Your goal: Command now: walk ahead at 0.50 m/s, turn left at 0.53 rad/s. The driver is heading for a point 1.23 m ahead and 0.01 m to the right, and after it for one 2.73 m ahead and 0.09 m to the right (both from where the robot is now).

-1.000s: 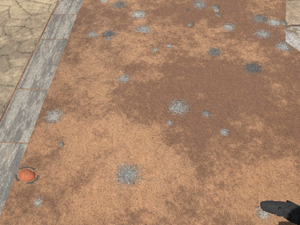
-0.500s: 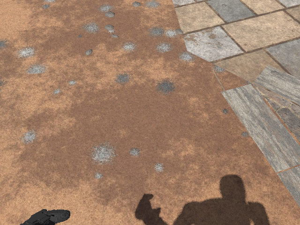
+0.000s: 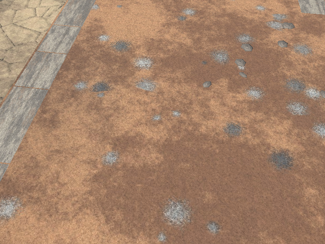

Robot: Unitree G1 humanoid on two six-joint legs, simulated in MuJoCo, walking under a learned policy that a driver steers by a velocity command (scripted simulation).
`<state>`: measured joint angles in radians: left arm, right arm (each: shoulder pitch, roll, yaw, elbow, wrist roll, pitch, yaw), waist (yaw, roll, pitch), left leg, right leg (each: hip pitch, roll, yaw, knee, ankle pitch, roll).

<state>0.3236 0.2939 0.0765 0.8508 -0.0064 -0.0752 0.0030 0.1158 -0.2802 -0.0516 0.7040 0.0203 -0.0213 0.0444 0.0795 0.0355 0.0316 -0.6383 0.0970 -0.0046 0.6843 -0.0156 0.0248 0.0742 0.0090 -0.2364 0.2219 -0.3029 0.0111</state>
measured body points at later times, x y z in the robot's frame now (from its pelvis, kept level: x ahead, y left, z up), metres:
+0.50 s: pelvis +0.28 +0.05 +0.01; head +0.30 +0.06 +0.46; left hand +0.43 +0.32 -0.10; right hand +0.39 -0.22 -0.10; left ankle +0.18 +0.12 -0.74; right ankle +0.50 -0.07 -0.69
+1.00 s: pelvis +0.58 +0.04 +0.01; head +0.62 +0.02 +0.46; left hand +0.67 +0.32 -0.10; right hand +0.77 -0.23 -0.07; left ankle +0.79 +0.19 -0.69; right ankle +0.52 -0.04 -0.74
